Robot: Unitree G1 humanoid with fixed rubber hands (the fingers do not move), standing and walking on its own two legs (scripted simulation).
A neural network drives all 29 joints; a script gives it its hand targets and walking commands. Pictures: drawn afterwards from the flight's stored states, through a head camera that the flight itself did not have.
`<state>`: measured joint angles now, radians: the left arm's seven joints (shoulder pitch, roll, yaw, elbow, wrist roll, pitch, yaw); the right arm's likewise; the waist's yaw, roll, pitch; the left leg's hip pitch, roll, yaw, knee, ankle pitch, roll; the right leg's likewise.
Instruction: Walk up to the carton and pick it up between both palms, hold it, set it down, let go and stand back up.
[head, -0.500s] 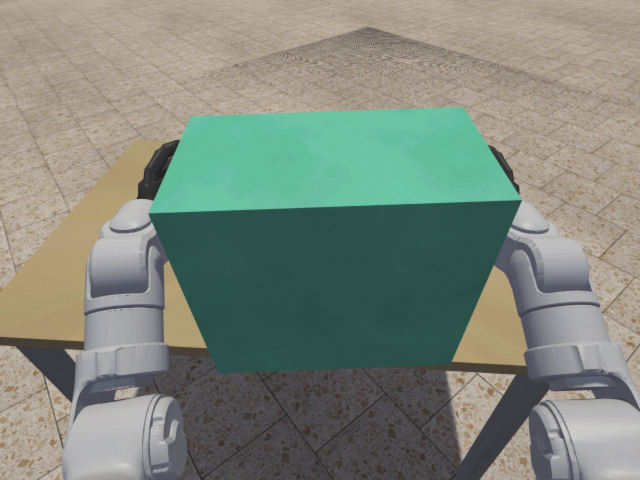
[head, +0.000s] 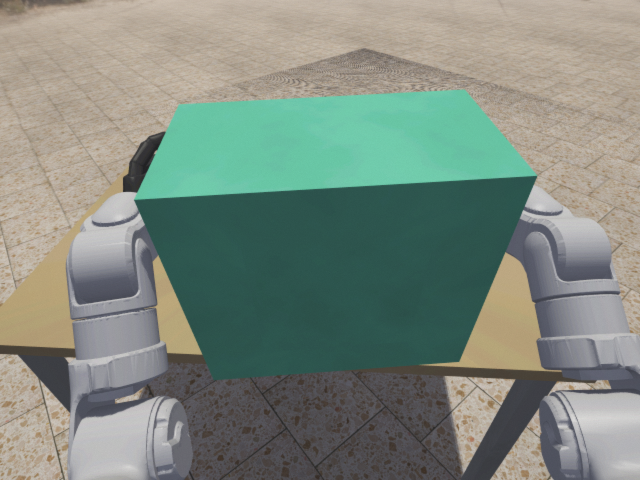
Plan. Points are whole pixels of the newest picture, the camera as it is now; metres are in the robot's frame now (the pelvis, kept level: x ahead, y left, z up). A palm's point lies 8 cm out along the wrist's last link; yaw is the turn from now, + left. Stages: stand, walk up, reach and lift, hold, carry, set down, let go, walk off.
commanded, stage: reach and lift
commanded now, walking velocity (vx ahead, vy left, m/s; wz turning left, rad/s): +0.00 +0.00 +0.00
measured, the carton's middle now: (331, 244) +0.34 +0.00 +0.19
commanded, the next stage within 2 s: hold in 1.14 s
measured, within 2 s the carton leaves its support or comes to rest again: neither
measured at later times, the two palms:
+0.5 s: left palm (136, 181) +0.35 +0.20 +0.28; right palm (521, 166) +0.36 -0.20 +0.27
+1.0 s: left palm (127, 172) +0.35 +0.20 +0.29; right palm (519, 156) +0.36 -0.19 +0.29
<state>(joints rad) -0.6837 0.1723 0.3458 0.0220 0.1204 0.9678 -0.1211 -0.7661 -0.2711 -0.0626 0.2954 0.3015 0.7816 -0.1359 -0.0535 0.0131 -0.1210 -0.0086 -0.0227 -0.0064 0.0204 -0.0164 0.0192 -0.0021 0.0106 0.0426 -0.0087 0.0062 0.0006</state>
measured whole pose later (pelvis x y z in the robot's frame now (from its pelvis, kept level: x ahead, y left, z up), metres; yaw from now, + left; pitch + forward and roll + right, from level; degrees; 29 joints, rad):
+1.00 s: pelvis +0.00 -0.01 +0.00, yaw +0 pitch +1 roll +0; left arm -0.80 0.26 0.34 0.09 0.11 1.09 -0.18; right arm -0.92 -0.31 -0.05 0.32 0.37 0.95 -0.20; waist -0.04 0.03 -0.19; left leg -0.06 -0.01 -0.01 0.08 -0.04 0.01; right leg -0.06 0.03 0.05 0.07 -0.03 -0.01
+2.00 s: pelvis -0.01 -0.01 +0.00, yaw +1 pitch +3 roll +0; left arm -0.97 0.34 0.28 0.37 0.04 1.04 -0.15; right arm -1.10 -0.37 -0.01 0.55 0.46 0.96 -0.24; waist -0.04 0.03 -0.25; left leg -0.16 0.00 -0.02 0.17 -0.07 0.00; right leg -0.15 0.04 0.05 0.16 -0.06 -0.02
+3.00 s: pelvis -0.01 -0.01 +0.00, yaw +1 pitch +3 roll +0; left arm -0.95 0.33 0.29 0.33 0.05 1.06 -0.16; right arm -1.09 -0.37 -0.01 0.53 0.46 0.97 -0.24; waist -0.04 0.03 -0.25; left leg -0.14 -0.01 -0.02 0.15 -0.07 0.00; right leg -0.13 0.04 0.06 0.14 -0.06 -0.01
